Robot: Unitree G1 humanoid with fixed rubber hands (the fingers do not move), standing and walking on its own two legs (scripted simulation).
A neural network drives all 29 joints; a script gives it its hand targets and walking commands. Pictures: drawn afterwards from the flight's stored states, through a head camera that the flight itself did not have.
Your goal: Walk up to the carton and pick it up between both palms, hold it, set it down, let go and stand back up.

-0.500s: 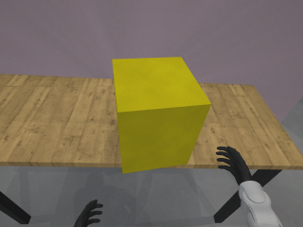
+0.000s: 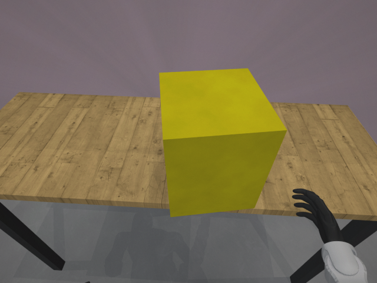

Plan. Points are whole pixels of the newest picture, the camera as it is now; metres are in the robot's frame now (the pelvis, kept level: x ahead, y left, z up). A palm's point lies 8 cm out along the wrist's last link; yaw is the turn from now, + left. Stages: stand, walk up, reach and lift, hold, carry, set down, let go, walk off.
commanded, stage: stand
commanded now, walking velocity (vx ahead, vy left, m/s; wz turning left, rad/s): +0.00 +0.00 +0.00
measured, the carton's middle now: (208, 143) +0.39 -0.01 +0.10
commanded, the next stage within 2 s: none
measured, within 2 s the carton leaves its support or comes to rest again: neither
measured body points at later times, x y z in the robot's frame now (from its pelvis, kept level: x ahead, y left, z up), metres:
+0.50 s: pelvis -0.01 +0.00 +0.00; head -0.02 +0.01 +0.45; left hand +0.08 +0.25 -0.12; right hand +0.24 -0.24 +0.03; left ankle +0.05 +0.10 -0.73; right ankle -0.04 -0.14 -0.73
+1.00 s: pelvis -0.01 +0.00 +0.00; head -0.02 +0.00 +0.45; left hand +0.09 +0.25 -0.12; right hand +0.24 -0.24 +0.03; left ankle +0.05 +0.10 -0.73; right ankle -0.04 -0.14 -0.73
